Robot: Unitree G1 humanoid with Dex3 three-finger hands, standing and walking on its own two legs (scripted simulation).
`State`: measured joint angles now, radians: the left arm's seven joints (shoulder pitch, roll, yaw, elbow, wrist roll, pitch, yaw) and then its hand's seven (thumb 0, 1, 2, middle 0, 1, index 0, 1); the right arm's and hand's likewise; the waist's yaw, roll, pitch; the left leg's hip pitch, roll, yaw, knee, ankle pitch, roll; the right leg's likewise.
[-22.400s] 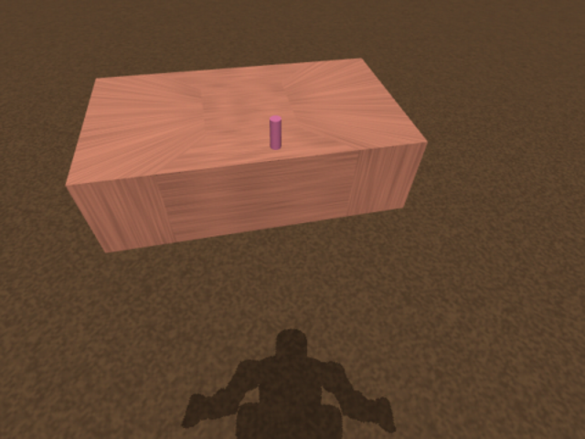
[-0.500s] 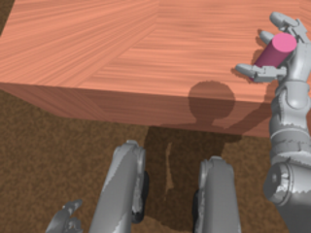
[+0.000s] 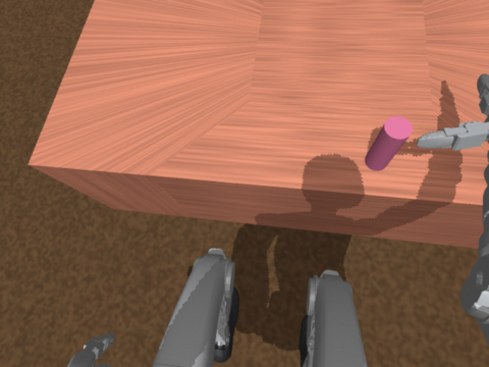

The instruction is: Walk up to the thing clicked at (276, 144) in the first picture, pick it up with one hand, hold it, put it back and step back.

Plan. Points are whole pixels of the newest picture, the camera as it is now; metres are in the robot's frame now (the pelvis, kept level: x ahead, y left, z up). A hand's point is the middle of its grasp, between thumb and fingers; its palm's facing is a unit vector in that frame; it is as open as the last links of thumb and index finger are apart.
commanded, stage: home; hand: right
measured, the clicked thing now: (385, 146) +0.51 -0.18 -0.10
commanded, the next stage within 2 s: none
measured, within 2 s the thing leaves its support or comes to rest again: neither
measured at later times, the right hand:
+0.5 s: hand out of the picture +0.42 -0.28 +0.08, palm faces +0.20 +0.91 -0.35, open 17.3 cm
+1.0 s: hand (456, 316) +0.23 -0.17 +0.11, palm faces +0.18 +0.95 -0.24, open 17.4 cm
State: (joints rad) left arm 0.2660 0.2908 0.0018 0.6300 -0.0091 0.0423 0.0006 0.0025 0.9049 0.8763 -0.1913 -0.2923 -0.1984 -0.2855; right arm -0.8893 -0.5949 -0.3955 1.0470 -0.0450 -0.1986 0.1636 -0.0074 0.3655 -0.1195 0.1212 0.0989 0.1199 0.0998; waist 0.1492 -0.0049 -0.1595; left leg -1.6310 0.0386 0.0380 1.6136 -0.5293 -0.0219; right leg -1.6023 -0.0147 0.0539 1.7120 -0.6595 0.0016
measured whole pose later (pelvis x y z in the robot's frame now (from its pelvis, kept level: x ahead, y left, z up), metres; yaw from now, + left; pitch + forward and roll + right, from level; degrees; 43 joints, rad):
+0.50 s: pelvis +0.05 -0.01 +0.16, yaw +0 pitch +18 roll +3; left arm 0.36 0.26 -0.01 0.62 -0.04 0.09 0.05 0.00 0.89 0.89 -0.20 -0.30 -0.20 -0.30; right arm -0.49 -0.47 -0.26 1.04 -0.04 -0.01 -0.08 -0.01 0.51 -0.07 0.06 0.05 0.05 0.05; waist 0.11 -0.01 -0.10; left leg -0.88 0.01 0.04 0.94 -0.37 -0.02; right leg -0.86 -0.05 0.03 1.05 -0.50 0.00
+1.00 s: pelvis +0.08 +0.02 +0.19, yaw -3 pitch +6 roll +1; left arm 0.19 0.21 -0.03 0.52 -0.04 -0.01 0.14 0.01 0.89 0.89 -0.20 -0.30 -0.20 -0.29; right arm 0.39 -0.18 0.03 0.20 0.05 0.13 -0.13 -0.01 0.53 -0.06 0.06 0.05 0.06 0.05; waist -0.01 -0.03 -0.09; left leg -0.53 0.02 0.06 0.80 -0.39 0.00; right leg -0.49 -0.03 0.04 0.84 -0.46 0.03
